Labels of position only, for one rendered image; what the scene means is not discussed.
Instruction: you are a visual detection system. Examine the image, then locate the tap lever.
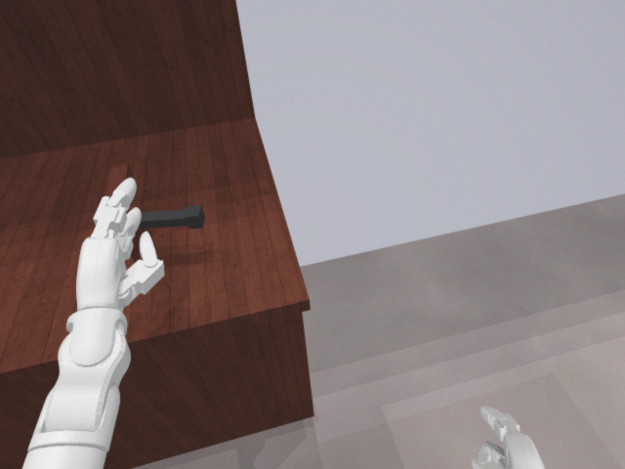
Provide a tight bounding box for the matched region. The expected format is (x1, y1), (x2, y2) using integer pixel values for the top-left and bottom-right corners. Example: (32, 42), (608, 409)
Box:
(139, 205), (205, 229)

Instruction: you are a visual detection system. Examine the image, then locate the robot left forearm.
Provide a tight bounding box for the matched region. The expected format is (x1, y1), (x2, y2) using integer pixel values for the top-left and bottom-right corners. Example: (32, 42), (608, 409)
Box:
(22, 307), (131, 469)

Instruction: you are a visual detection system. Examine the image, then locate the robot left hand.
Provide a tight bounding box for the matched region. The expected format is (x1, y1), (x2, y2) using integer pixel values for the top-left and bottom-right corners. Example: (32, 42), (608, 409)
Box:
(76, 178), (165, 313)

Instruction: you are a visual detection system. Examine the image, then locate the robot right hand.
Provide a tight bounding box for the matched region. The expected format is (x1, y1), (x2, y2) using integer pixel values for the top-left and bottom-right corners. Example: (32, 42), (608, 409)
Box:
(472, 405), (545, 469)

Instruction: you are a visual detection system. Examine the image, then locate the counter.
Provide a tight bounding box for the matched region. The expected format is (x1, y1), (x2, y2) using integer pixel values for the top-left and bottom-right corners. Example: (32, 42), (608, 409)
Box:
(0, 0), (314, 469)

